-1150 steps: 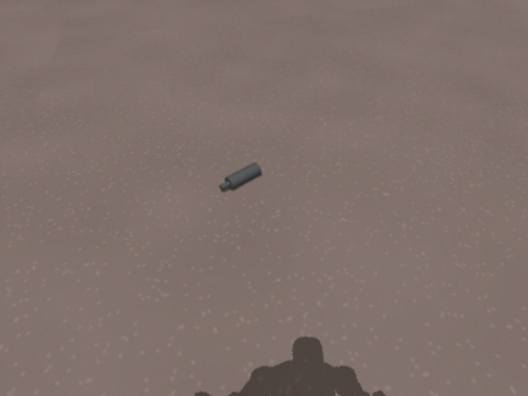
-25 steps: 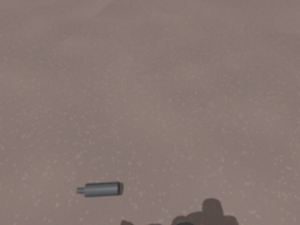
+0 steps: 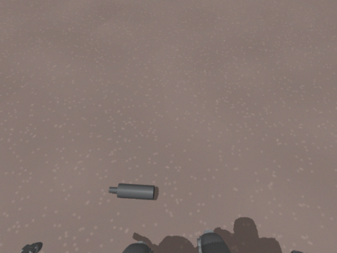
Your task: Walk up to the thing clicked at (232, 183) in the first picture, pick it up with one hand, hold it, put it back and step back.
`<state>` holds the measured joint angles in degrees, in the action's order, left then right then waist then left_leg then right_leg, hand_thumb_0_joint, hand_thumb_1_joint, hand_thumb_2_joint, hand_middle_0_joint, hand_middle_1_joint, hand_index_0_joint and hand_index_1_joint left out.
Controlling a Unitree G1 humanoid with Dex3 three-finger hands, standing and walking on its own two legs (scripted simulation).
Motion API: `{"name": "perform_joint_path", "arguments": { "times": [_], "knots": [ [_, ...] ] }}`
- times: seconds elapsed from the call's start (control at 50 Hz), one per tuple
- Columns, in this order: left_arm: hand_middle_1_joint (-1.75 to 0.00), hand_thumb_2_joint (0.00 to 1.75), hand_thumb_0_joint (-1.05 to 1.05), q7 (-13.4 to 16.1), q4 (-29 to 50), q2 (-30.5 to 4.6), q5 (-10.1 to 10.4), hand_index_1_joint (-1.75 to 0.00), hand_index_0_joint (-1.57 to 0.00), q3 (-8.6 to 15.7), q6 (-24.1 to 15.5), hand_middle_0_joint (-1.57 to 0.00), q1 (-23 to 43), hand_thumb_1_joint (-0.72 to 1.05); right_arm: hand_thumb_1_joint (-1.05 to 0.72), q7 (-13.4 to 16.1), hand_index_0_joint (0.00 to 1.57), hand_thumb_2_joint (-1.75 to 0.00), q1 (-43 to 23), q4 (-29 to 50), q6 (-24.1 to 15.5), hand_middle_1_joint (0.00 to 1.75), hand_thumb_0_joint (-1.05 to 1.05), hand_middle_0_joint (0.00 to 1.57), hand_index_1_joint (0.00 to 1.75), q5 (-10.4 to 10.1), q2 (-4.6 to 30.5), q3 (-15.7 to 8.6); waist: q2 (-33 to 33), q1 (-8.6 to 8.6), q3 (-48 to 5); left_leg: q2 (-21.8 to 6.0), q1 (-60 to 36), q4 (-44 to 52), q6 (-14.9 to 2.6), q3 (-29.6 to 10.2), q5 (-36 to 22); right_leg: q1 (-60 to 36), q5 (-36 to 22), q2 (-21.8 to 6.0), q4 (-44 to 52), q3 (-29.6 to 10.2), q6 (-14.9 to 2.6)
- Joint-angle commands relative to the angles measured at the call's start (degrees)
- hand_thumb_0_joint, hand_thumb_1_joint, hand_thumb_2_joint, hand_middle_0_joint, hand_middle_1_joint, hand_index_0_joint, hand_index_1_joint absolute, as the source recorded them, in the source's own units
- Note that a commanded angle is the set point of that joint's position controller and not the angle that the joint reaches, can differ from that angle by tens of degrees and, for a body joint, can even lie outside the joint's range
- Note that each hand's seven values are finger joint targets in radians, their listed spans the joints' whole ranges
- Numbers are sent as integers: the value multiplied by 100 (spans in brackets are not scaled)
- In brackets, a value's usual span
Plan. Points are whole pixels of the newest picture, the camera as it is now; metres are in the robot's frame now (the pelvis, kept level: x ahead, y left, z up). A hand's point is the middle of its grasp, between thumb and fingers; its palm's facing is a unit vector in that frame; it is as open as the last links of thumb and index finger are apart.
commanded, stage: walk up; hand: left
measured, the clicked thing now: (131, 191) +0.49 +0.23 -0.69
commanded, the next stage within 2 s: stand in 0.92 s
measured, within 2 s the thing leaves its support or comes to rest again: neither
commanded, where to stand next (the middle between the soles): +0.13 -0.03 m, yaw -2 degrees
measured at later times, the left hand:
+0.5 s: hand out of the picture +0.06 +0.21 -0.10, palm faces -0.05 -0.89 -0.46, open 7.4 cm
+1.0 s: hand out of the picture +0.05 +0.26 -0.12, palm faces +0.07 -0.89 -0.45, open 7.4 cm
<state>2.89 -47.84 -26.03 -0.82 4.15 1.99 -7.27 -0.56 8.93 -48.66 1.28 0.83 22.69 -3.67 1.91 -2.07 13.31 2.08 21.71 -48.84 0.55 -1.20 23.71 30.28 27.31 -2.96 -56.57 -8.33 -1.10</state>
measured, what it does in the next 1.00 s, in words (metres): steps on the spot: right foot, then left foot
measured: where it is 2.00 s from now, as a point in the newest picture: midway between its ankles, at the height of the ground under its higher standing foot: outside the picture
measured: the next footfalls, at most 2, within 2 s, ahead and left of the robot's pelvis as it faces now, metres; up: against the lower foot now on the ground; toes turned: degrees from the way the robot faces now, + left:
right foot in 0.38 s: +0.12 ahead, -0.15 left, +0.00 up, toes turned +1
left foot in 0.90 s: +0.07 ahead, +0.12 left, +0.00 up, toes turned +1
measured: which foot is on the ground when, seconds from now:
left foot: down 0.00-0.40, up 0.42-0.88, down 0.90-1.00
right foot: up 0.00-0.36, down 0.38-1.00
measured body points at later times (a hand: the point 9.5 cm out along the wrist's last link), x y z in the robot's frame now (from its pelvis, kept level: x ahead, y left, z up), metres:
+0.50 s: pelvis +0.00 -0.08 +0.02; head +0.00 -0.10 +0.47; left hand +0.06 +0.26 -0.07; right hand +0.01 -0.43 -0.10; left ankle +0.03 +0.08 -0.65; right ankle +0.04 -0.20 -0.69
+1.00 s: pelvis +0.01 -0.03 +0.01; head +0.03 -0.03 +0.46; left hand +0.05 +0.31 -0.09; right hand +0.09 -0.35 -0.10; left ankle +0.03 +0.12 -0.69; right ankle +0.04 -0.18 -0.67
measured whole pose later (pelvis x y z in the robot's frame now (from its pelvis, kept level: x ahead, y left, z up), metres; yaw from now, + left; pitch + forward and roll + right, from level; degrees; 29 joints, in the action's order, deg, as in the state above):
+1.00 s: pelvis +0.01 -0.03 +0.01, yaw +3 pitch -4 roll +2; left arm 1.4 -50.1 -24.4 -0.2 3.3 0.1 -15.6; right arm -1.2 16.2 -50.5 -1.3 1.3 22.5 -3.3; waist 1.6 -0.6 6.0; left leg 0.1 18.2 -42.5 1.5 -1.5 20.6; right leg 24.7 29.7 -4.3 -56.8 -3.1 -1.2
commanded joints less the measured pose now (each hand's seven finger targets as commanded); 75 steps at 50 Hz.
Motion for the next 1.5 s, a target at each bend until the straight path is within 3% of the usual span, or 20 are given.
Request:
{"name": "perform_joint_path", "arguments": {
  "times": [0.0, 0.1, 0.22, 0.34, 0.36, 0.38, 0.42, 0.5, 0.64, 0.78, 0.86, 0.88, 0.9, 0.94, 0.98, 1.08, 1.14, 1.16, 1.24, 1.48],
  "knots": [
    [-30, 90, 0, -39, 187, -1202, -56, -30, -20, 290, -65, -20, -30, 90, -90, 230, 20, -90, -84, 383, -324, 30, 0, 20, 30, 50, 1860, -487, -489, 167, -1139, -2112, -197, 2522, -1421, -2756, -688, 137, 342, 198, -1226, -512, -70],
    [-30, 90, 0, -428, 291, -1279, -203, -30, -20, 449, -3, -20, -421, 90, -90, 381, 20, -90, 1444, -50, -650, 30, 0, 20, 30, -15, 1963, -629, -861, 470, -1684, -1902, -2755, 2475, -1074, -2805, 211, 1300, -257, 190, -1061, -381, 26],
    [-30, 90, 0, -637, 216, -1124, -34, -30, -20, 381, -294, -20, -417, 90, -90, 116, 20, -90, 962, 361, -657, 30, 0, 20, 30, 114, 1817, -500, -1870, 475, -599, -1652, -1035, 3210, -1346, -1716, 1157, 350, 88, 86, 434, 538, 131],
    [-30, 90, 0, -508, -534, -1040, -1, -30, -20, 487, -491, -20, -2247, 90, -90, -67, 20, -90, 133, 673, -321, 30, 0, 20, 30, 177, 1526, -380, -1442, -426, -838, -868, 1087, 1659, -850, -448, 1365, -2850, -895, 427, 2399, 1366, 100],
    [-30, 90, 0, -378, -634, -1211, -40, -30, -20, 539, -527, -20, -2608, 90, -90, -26, 20, -90, 291, 669, -233, 30, 0, 20, 30, 140, 1029, -242, -173, -616, -996, -518, 1573, 181, -617, -61, 1412, -3324, -938, 252, 2845, 950, 234],
    [-30, 90, 0, -263, -526, -1648, -142, -30, -20, 614, -585, -20, -2795, 90, -90, 24, 20, -90, 339, 792, -197, 30, 0, 20, 30, 74, 623, -109, 995, -710, -944, 27, 2254, -1231, -392, -185, 1255, -3007, 550, -891, 3784, -1154, 55],
    [-30, 90, 0, -205, 44, -2081, -176, -30, -20, 593, -601, -20, -1201, 90, -90, 55, 20, -90, 602, 659, -89, 30, 0, 20, 30, -39, 1392, -340, 320, -118, -436, -137, 2048, -1701, -226, -1209, 584, -1424, 3220, -2082, 5096, -3143, -569],
    [-30, 90, 0, 55, -63, -1699, -5, -30, -20, 482, -804, -20, -1148, 90, -90, -147, 20, -90, 1578, 167, 131, 30, 0, 20, 30, 125, 1529, -490, -13, 380, -605, -265, 1412, -1947, -73, -1409, -522, -1484, 466, -1305, 4299, -1044, -135],
    [-30, 90, 0, 308, 37, -1513, 31, -30, -20, 520, -840, -20, -1328, 90, -90, -314, 20, -90, 1219, 621, 299, 30, 0, 20, 30, 302, 1428, -529, 602, 210, -738, -24, 1374, -2258, 56, -1351, -751, -1453, -2714, -1456, 3372, 10, -707],
    [-30, 90, 0, -58, 396, -1466, -190, -30, -20, 510, -681, -20, -952, 90, -90, -259, 20, -90, 923, 451, 12, 30, 0, 20, 30, -30, 1268, -410, 2102, -71, -1035, -341, 673, 195, 29, -93, 221, -1648, 670, -1167, 3364, 300, -995],
    [-30, 90, 0, -170, 382, -1151, -107, -30, -20, 270, -461, -20, -942, 90, -90, -110, 20, -90, 1549, -36, -232, 30, 0, 20, 30, 58, 1287, -446, 561, 377, -1290, 70, -1548, 1806, -87, 465, -317, -381, -314, -915, 1412, 726, -670],
    [-30, 90, 0, -179, 362, -698, -82, -30, -20, 123, -417, -20, -1279, 90, -90, -42, 20, -90, 1729, -111, -284, 30, 0, 20, 30, 103, 1453, -503, -659, 442, -1404, -156, -2045, 2113, -165, -195, -35, 165, -198, -658, 162, 1014, -462],
    [-30, 90, 0, -150, 548, 10, 51, -30, -20, -37, -432, -20, -1162, 90, -90, 52, 20, -90, 1635, 169, -403, 30, 0, 20, 30, 43, 1753, -408, -2408, 477, -1169, -2298, -1638, 3320, -403, -3498, -1146, 979, 965, 190, -669, 932, 55],
    [-30, 90, 0, -9, 603, -1001, 180, -30, -20, 180, -420, -20, -354, 90, -90, 193, 20, -90, 854, 57, -440, 30, 0, 20, 30, 131, 1991, -506, -754, 237, -619, -2359, -408, 2752, -1646, -3333, -1685, 527, 484, 2, -291, 173, 35],
    [-30, 90, 0, -66, 218, -861, 152, -30, -20, 180, -409, -20, -743, 90, -90, 193, 20, -90, 271, 168, -416, 30, 0, 20, 30, 41, 1438, -340, -1164, 19, -868, -1645, -730, 2451, -1181, -1738, -2069, -4, 370, -82, 35, 338, -43],
    [-30, 90, 0, -139, -340, -626, 83, -30, -20, 79, -490, -20, -1256, 90, -90, 157, 20, -90, 10, -13, -340, 30, 0, 20, 30, -64, 1255, -255, -1713, -79, -1416, -1123, -511, 1664, -699, -685, -2911, -1845, -1307, 94, 2431, 937, -14],
    [-30, 90, 0, -128, -256, -1529, -88, -30, -20, 145, -566, -20, -632, 90, -90, 158, 20, -90, 130, -19, -202, 30, 0, 20, 30, -142, 657, -96, 107, 265, -1306, -259, -41, 893, -92, -91, -103, -1598, -1523, -1357, 3637, -1391, -569],
    [-30, 90, 0, -173, -347, -1580, -89, -30, -20, 111, -539, -20, -266, 90, -90, 162, 20, -90, 177, -187, -175, 30, 0, 20, 30, -128, 772, -120, 254, 352, -1155, -267, -907, 851, -170, -68, 478, -527, -325, -1513, 3873, -1445, -949],
    [-30, 90, 0, -246, -384, -752, 81, -30, -20, -146, -490, -20, 24, 90, -90, 34, 20, -90, -98, -504, -305, 30, 0, 20, 30, -16, 1285, -208, -320, 202, -1273, -942, -841, 2245, -424, -902, -923, -1440, -951, -248, 3089, 248, -114],
    [-30, 90, 0, -302, -1003, -765, 65, -30, -20, -191, -445, -20, 316, 90, -90, -8, 20, -90, -329, -1062, -311, 30, 0, 20, 30, -58, 987, 26, 155, 194, -1069, -761, -902, 2995, -167, -577, -690, -1856, -660, -449, 3932, 88, -37]
  ]
}}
